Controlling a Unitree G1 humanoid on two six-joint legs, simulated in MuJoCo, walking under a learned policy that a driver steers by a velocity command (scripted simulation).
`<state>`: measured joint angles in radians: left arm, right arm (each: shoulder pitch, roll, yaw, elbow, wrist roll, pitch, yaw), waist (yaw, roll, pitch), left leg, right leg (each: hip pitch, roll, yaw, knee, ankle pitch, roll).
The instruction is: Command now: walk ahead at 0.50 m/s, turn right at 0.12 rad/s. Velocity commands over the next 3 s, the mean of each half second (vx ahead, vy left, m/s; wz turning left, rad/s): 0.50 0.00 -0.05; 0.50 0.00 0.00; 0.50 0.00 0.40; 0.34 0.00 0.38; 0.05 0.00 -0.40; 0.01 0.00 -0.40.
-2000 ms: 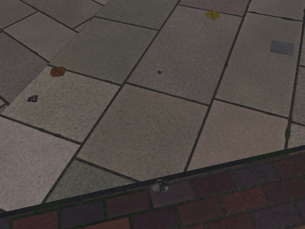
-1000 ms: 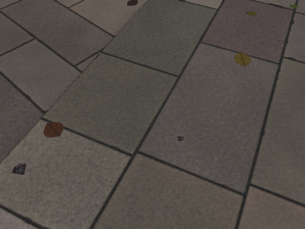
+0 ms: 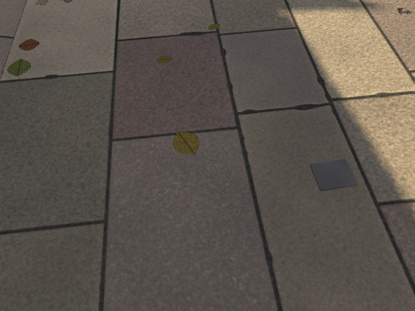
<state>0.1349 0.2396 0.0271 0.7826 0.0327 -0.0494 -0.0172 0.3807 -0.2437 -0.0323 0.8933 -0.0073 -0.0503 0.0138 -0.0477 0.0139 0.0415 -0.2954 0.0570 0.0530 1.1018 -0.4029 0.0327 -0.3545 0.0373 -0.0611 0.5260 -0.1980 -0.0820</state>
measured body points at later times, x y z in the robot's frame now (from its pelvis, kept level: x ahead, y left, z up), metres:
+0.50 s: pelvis +0.27 +0.04 -0.01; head +0.29 +0.05 +0.44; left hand +0.23 +0.30 -0.16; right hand +0.43 -0.21 -0.11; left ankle +0.35 +0.12 -0.73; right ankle +0.08 -0.07 -0.66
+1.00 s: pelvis +0.53 +0.01 -0.01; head +0.56 +0.00 +0.44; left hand +0.72 +0.24 -0.11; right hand +0.47 -0.24 -0.16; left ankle +0.36 +0.12 -0.71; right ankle +0.64 -0.07 -0.74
